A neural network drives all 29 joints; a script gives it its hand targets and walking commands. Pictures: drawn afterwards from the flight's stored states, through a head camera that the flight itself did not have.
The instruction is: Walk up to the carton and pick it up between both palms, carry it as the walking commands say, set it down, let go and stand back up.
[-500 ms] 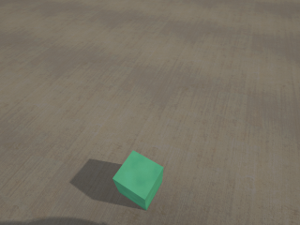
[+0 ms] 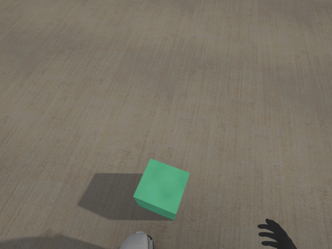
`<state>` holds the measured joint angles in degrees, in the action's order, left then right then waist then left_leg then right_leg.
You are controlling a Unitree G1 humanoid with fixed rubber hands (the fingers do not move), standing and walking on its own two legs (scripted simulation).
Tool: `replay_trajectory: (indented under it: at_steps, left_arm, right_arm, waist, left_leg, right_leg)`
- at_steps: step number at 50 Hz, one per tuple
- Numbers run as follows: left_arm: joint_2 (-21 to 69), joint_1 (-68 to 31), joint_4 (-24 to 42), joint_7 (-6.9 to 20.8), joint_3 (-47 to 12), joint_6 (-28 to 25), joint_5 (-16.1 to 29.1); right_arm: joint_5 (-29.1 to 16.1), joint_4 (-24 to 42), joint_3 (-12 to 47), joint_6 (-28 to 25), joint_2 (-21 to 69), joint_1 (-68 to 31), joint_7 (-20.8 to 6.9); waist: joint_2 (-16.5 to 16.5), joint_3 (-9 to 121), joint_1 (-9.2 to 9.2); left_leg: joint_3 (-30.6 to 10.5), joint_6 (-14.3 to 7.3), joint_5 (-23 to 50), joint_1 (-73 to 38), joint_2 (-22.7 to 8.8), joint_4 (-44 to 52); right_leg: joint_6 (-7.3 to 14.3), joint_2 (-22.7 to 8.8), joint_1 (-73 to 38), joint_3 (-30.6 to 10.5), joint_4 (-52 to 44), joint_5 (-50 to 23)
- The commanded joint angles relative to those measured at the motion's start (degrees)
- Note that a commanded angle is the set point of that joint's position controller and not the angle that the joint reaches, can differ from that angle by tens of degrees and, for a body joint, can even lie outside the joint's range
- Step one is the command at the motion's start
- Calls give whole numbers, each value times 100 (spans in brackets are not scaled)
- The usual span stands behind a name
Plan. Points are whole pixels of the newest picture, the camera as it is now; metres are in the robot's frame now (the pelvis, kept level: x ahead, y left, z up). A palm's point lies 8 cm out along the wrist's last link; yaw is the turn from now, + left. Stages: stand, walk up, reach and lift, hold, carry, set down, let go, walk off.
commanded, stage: walk up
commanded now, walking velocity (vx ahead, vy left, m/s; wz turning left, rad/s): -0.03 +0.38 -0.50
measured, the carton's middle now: (162, 190) +0.39 +0.08 -0.63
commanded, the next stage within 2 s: none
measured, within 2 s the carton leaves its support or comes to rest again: neither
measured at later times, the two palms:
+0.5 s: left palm out of the picture +0.04 +0.46 -0.10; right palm out of the picture -0.03 -0.07 -0.13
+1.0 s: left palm out of the picture +0.07 +0.53 -0.13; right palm out of the picture -0.10 +0.07 -0.10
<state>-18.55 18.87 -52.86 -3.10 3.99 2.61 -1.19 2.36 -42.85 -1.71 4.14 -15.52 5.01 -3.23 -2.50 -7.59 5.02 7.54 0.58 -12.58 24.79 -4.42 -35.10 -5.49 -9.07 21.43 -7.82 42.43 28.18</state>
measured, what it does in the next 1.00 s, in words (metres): steps to the left: right foot, then left foot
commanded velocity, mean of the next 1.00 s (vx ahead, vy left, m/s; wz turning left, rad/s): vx -0.05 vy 0.16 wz -0.21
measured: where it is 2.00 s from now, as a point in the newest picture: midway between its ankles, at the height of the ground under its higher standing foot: outside the picture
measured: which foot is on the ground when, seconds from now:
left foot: down 0.00-0.26, up 0.28-0.56, down 0.58-1.00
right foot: up 0.00-0.24, down 0.26-0.58, up 0.60-1.00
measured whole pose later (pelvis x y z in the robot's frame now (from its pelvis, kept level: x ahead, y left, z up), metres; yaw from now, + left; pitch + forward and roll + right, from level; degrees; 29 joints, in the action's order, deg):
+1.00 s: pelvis -0.04 +0.30 +0.02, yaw -13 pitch -1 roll -3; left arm -12.8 10.2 -60.4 -0.2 5.2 4.1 -0.7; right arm 2.1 -60.3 -1.4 -1.2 -8.5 17.8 2.3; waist -0.9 -2.2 -2.4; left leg 5.0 -0.3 -14.3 11.8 -5.4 -26.9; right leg -1.8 1.6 17.1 1.6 45.1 25.5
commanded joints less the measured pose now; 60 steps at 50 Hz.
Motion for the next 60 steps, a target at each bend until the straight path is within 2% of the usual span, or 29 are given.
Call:
replay_trajectory:
  at_steps: [1, 3, 4, 6, 9, 11, 12, 13, 14, 16, 18, 20, 21, 23, 25, 27, 28, 29, 31, 34, 38, 46, 48, 49, 53, 55, 57, 59, 60]
  left_arm:
    - [-433, -168, 715, -57, 152, 107, -22]
    - [-525, 820, 256, -40, 200, 226, -78]
    - [-563, 722, 306, 10, 136, 178, -56]
    - [-422, 473, 397, -24, 83, 166, -133]
    - [-186, 550, 554, -21, -41, 149, -48]
    - [-138, 913, 485, -56, -14, 166, -61]
    - [-538, 1222, 344, -82, 98, 124, -141]
    - [-1027, 1115, 442, -139, 331, 128, -183]
    - [-1219, 1051, 269, -181, 458, 198, -97]
    - [-1073, 26, 752, -164, 503, 167, -66]
    - [-798, -517, 778, -81, 276, 106, -76]
    - [-756, -727, 807, 6, 342, -56, -76]
    - [-822, -457, 597, -46, 452, -47, -118]
    - [-663, -98, 473, 43, 325, -79, -119]
    - [-717, -454, 495, 110, 247, -99, -92]
    - [-723, -738, 477, 196, 192, -61, -70]
    - [-372, -877, 491, 225, 100, -54, -125]
    - [94, -858, 520, 257, -37, -25, -131]
    - [-61, -977, 476, 269, 119, 111, -66]
    - [117, -303, -139, 367, 95, 119, -115]
    - [128, -590, -455, 357, 59, 109, -25]
    - [260, -1032, -312, 245, 137, 66, 97]
    - [82, -1181, -387, 326, 313, 89, 30]
    - [324, -1265, -313, 300, 121, 15, 62]
    - [303, -1226, -376, 384, 210, -44, -12]
    - [691, -756, -614, 327, 14, -147, 102]
    - [722, 127, -1021, 260, -17, -287, 126]
    - [-88, 950, -1246, 158, 69, -366, 37]
    - [-361, 651, -1221, 87, 145, -317, -41]
  right_arm:
    - [82, 7, -168, -80, -850, 904, 132]
    - [72, 137, 5, 3, -599, -251, 269]
    - [18, 46, 66, 20, -524, -141, 343]
    - [23, -131, 47, 50, -342, 347, 411]
    - [144, -94, 41, 106, -507, 57, 386]
    - [153, -97, 76, 175, -487, -6, 358]
    - [208, -137, 62, 247, -467, 63, 311]
    - [134, -6, 94, 270, -138, 488, 284]
    - [166, -243, 29, 350, -138, 480, 274]
    - [122, -176, -125, 402, -645, 357, 129]
    - [103, -339, -340, 237, -644, 372, 108]
    - [29, -431, -392, 102, -429, 394, 77]
    - [-34, -467, -230, 150, -157, 217, 56]
    - [-121, -508, -179, 111, -60, 98, 130]
    - [-162, -435, -163, -17, 42, 489, 137]
    - [-162, -844, -282, -192, -57, 1393, 231]
    - [-83, -932, -273, -318, -231, 1792, 263]
    - [29, -801, -451, -437, -1131, 2097, 284]
    - [-64, -856, -390, -386, -1401, 1260, 303]
    - [-143, -1023, -169, -461, -730, 562, 312]
    - [-98, -1103, -155, -537, -551, 874, 378]
    - [-39, -1784, -330, -554, -837, 2351, 631]
    - [-28, -1806, -375, -510, -946, 2061, 722]
    - [59, -1758, -299, -513, -597, 1947, 617]
    - [-29, -2017, -255, -442, -350, 2119, 571]
    - [-100, -2066, -226, -429, -244, 1753, 497]
    - [-131, -2115, -205, -390, -224, 1438, 452]
    - [-127, -1748, -10, -401, 324, 1245, 392]
    - [-39, -1591, -62, -408, 265, 718, 409]
  waist:
    - [1619, 1562, -792]
    - [1513, 1378, -83]
    - [1887, 1080, -234]
    - [1136, 1018, -470]
    - [1969, 1070, -229]
    - [1247, 1011, 6]
    - [60, 887, 352]
    - [-2281, 1213, 149]
    - [-1126, 921, 20]
    - [-1022, 802, -172]
    - [-536, 1151, -424]
    - [-977, 1124, -431]
    - [-925, 710, -261]
    - [-530, 898, 42]
    - [-1524, 1232, -152]
    - [-779, 1372, -545]
    - [-43, 1203, -798]
    - [1911, 930, -1082]
    - [1573, 323, -832]
    - [2088, 128, -303]
    - [1511, 425, -501]
    - [1511, 652, -877]
    - [994, 583, -939]
    - [1482, 833, -963]
    - [1188, 266, -990]
    - [1492, 499, -708]
    - [806, 397, -264]
    - [-1689, 807, -93]
    - [-1302, -19, -48]
  left_leg:
    - [-660, -1250, 2317, -1627, -1433, 1228]
    - [-357, -1007, 1009, -960, -951, 1243]
    - [-319, -1106, 2115, -1546, -854, 1090]
    - [-265, -1312, 2860, -1640, -1128, 997]
    - [-152, -1257, 4232, -1470, -1203, 439]
    - [-32, -938, 3628, -499, -937, -55]
    - [247, -501, 1701, 677, -349, -1305]
    - [-255, 11, -2276, 1938, 300, -3075]
    - [-981, 87, -1958, 1495, 162, -3838]
    - [-1305, 327, -1525, 1709, 5, -4961]
    - [-1222, 384, -692, 876, 20, -4297]
    - [-757, 408, -546, 246, -61, -2865]
    - [-359, 436, -974, 538, 92, -2385]
    - [-163, 428, -1298, 331, 170, -1315]
    - [-231, 306, -1054, -505, 46, -364]
    - [401, 188, -361, -1840, 484, 1074]
    - [-218, 229, -408, -2326, -66, 1426]
    - [-2354, 37, -880, -2369, -1856, 2216]
    - [-2890, -485, -1947, -497, -2027, 2753]
    - [-1980, -209, -1558, -497, -1220, 2780]
    - [-1740, -350, -1764, -812, -1176, 2785]
    - [-2501, -1047, 2503, -2387, -2109, 1687]
    - [-2364, -966, 2347, -2549, -2096, 1602]
    - [-1854, -855, -19, -2049, -1537, 2093]
    - [-2276, -825, -1195, -1429, -1684, 2478]
    - [-1620, -662, -1967, -922, -1244, 2374]
    - [-961, -461, -2118, 88, -625, 1588]
    - [104, 39, -2391, 1323, 180, -1507]
    - [-434, 62, -2167, 1319, -186, -2129]
  right_leg:
    - [657, 995, 1387, 415, 3092, 974]
    - [678, 826, 816, 502, 3421, 357]
    - [568, 923, 1324, 991, 3066, 192]
    - [555, 742, 1087, 1155, 2696, 390]
    - [753, 550, 127, 1395, 820, 16]
    - [867, 372, -986, 1308, -343, -622]
    - [947, -259, -1993, 375, -2145, -2470]
    - [1663, -2691, -2459, -2410, -2465, -6022]
    - [2189, -2880, -1222, -2337, -2644, -5148]
    - [2201, -2428, -1143, -1654, -2090, -4769]
    - [1596, -1399, -655, -278, -2343, -3030]
    - [985, -835, -728, 490, -2391, -2296]
    - [1100, -944, -842, 387, -2172, -3831]
    - [1112, -662, -1230, 390, -2410, -2178]
    - [1090, -578, -1038, 331, -2459, -1054]
    - [811, -147, -384, 732, -1972, -240]
    - [539, 282, 446, 1236, -970, 169]
    - [266, 972, 1527, 1352, 245, 1048]
    - [453, 874, 847, 250, 807, 222]
    - [440, 735, 398, 462, 940, -817]
    - [393, 692, -51, 910, 345, -1107]
    - [438, 754, 584, 633, 265, -70]
    - [352, 883, 977, 694, 988, -32]
    - [341, 664, 265, 651, 184, -317]
    - [362, 838, -2, 937, -201, -351]
    - [488, 1018, -1142, 1368, -1404, -563]
    - [539, 1052, -2705, 1562, -2144, -1191]
    - [969, -1210, -3533, -1266, -3694, 156]
    - [1350, -1300, -2045, -1245, -3870, 736]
